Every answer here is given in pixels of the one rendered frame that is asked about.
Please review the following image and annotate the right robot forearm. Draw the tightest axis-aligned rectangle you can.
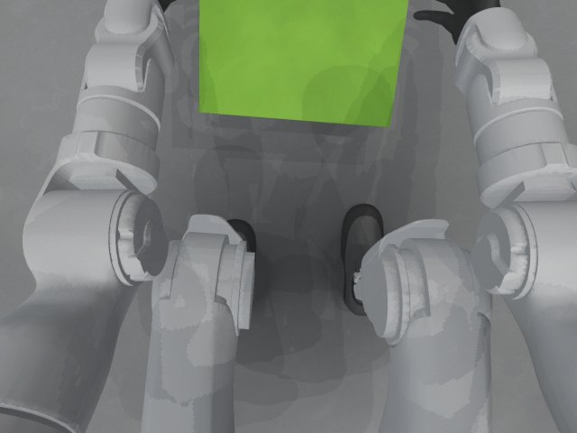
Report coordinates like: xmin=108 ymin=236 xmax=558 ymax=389
xmin=453 ymin=7 xmax=577 ymax=208

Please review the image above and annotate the robot left shin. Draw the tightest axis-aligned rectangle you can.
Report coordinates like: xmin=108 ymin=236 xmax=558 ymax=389
xmin=151 ymin=215 xmax=242 ymax=311

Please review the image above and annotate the carton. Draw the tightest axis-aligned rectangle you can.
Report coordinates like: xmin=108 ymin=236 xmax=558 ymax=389
xmin=199 ymin=0 xmax=408 ymax=127

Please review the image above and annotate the robot right upper arm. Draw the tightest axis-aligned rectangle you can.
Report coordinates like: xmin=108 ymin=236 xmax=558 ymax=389
xmin=471 ymin=200 xmax=577 ymax=433

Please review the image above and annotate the right robot thigh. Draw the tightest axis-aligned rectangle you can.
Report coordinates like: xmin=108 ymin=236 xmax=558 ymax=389
xmin=369 ymin=238 xmax=492 ymax=433

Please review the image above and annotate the robot left upper arm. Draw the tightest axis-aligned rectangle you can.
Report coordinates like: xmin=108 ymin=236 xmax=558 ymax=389
xmin=0 ymin=189 xmax=169 ymax=433

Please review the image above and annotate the left robot forearm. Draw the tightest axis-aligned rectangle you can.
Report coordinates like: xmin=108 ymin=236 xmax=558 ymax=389
xmin=23 ymin=0 xmax=175 ymax=269

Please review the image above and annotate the right robot hand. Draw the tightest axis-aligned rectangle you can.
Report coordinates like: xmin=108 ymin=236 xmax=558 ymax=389
xmin=414 ymin=0 xmax=500 ymax=45

